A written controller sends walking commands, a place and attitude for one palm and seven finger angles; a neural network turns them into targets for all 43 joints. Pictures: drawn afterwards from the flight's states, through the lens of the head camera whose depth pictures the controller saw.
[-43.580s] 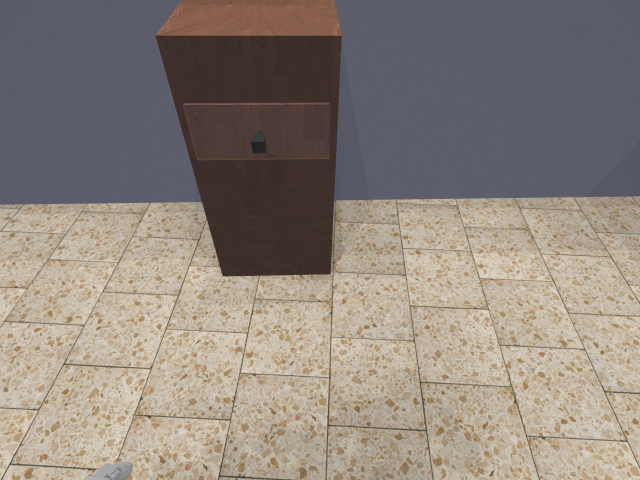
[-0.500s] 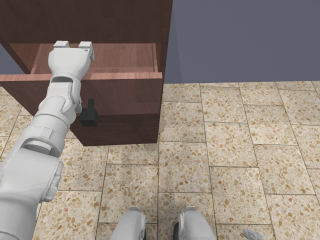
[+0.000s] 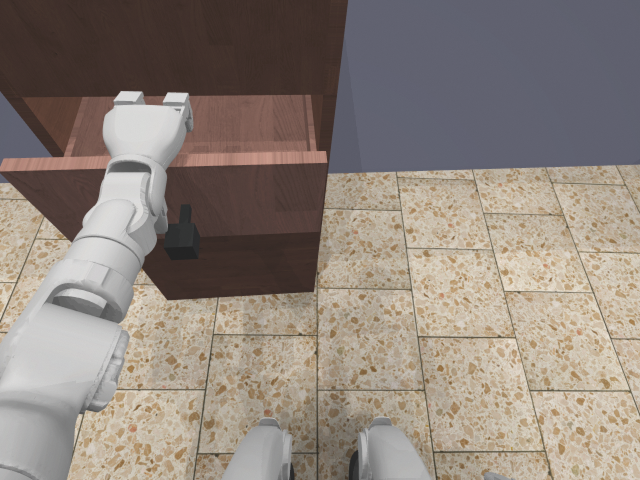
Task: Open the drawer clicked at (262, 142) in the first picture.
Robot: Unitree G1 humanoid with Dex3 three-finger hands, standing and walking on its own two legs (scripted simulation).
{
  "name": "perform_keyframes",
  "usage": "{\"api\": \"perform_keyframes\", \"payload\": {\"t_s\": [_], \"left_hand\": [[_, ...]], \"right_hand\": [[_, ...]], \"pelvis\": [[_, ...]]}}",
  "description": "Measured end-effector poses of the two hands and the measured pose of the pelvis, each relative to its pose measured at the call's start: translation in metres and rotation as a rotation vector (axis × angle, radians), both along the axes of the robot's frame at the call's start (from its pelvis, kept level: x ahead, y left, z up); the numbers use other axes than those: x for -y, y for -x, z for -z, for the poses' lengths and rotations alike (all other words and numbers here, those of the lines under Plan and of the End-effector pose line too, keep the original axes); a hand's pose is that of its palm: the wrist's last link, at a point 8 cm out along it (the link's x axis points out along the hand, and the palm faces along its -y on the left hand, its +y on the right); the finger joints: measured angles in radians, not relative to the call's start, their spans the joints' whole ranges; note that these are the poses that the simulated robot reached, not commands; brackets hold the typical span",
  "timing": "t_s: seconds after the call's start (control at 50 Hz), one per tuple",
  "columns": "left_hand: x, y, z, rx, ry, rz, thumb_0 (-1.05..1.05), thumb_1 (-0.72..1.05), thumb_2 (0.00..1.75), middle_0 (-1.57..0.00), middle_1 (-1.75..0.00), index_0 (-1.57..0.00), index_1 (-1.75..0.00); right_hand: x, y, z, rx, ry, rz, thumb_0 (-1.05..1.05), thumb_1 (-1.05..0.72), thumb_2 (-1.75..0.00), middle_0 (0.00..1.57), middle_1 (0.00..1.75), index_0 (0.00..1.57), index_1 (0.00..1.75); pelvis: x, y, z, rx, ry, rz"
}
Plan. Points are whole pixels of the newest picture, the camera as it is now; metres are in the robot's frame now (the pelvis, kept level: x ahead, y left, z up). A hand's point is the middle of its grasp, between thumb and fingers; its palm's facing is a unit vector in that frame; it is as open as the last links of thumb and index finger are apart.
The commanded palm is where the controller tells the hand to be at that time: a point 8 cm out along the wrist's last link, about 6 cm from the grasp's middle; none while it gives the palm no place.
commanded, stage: move the hooked fingers above the handle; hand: left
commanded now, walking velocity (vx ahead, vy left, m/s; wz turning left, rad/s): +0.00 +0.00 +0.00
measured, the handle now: (184, 229) +0.44 +0.20 -0.01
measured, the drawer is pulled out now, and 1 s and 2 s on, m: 0.12 0.12 0.13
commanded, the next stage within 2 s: none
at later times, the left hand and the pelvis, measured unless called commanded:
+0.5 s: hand (159, 162) +0.50 +0.23 +0.05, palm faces -0.02 +0.02 -1.00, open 14.2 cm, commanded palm +0.47 +0.16 +0.00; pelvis +0.02 +0.01 +0.01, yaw +0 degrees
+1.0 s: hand (160, 164) +0.50 +0.23 +0.05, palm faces -0.03 +0.03 -1.00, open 14.2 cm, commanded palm +0.46 +0.15 +0.00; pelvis +0.03 +0.01 +0.02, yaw +0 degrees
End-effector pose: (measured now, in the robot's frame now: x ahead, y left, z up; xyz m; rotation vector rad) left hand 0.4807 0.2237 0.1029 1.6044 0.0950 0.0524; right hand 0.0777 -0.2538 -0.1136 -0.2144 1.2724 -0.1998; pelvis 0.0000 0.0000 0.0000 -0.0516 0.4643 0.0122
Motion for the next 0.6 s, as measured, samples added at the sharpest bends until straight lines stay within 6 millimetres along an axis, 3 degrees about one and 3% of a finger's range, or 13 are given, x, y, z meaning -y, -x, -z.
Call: {"api": "perform_keyframes", "payload": {"t_s": [0.18,0.6], "left_hand": [[0.0,0.0,0.0,0.005,0.005,0.004,0.0,-0.58,0.3,-0.31,-1.2,-0.32,-1.2],[0.0,0.001,0.0,0.012,0.007,0.003,-0.02,-0.58,0.3,-0.31,-1.2,-0.32,-1.2]], "right_hand": [[-0.006,-0.004,-0.003,-0.005,-0.011,0.003,0.0,-0.9,-0.9,0.2,0.29,0.2,0.3],[-0.013,-0.037,-0.012,0.024,-0.026,-0.022,0.0,-0.9,-0.9,0.2,0.29,0.2,0.3]], "pelvis": [[-0.005,-0.005,-0.005,0.005,0.001,0.004],[-0.011,-0.018,-0.012,0.016,0.007,-0.001]]}}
